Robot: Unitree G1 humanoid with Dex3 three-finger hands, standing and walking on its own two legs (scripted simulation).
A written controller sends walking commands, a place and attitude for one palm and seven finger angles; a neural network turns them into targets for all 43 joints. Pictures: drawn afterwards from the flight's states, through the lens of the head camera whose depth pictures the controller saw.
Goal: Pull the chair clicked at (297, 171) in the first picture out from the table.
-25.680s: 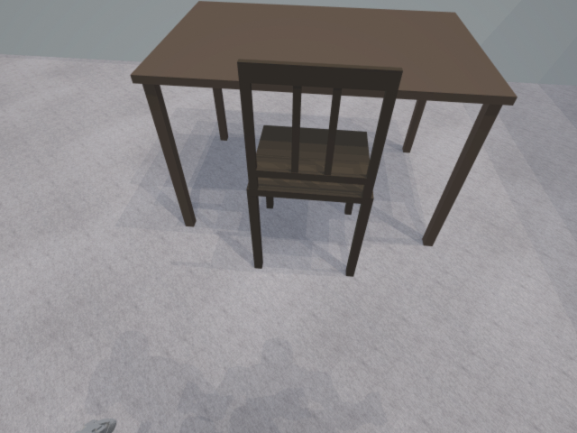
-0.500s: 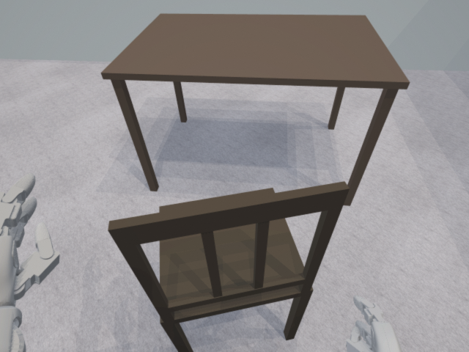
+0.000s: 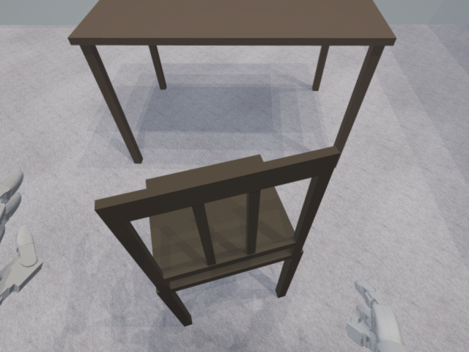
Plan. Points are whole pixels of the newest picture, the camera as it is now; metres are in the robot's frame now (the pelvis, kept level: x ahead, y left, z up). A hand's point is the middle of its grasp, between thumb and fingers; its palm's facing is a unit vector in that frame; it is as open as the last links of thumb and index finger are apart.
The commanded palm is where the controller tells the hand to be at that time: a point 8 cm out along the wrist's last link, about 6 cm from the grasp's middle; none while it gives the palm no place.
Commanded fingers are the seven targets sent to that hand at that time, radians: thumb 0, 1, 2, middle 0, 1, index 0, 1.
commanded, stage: step back with the hand held close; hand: left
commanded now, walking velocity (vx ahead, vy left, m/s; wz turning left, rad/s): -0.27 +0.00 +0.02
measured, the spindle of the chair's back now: (205, 237) +0.35 +0.09 -0.09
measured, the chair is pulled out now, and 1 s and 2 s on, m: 0.57 0.57 0.57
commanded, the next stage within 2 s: stop stepping back and stand still in 1.02 s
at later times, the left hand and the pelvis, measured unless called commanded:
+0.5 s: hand out of the picture +0.13 +0.28 +0.15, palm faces +0.46 -0.76 -0.46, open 7.5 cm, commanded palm +0.06 +0.31 +0.18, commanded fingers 0.00 0.90 0.90 -0.20 -0.30 -0.20 -0.30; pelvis -0.07 +0.01 -0.01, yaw +2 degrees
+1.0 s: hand out of the picture +0.05 +0.26 +0.18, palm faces +0.49 -0.74 -0.47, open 7.4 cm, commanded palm -0.01 +0.29 +0.18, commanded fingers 0.00 0.90 0.90 -0.20 -0.30 -0.20 -0.30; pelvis -0.13 -0.02 -0.01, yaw +3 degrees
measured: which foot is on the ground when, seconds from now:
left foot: down 0.00-0.82, up 0.84-1.00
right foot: down 0.00-0.48, up 0.50-0.56, down 0.58-1.00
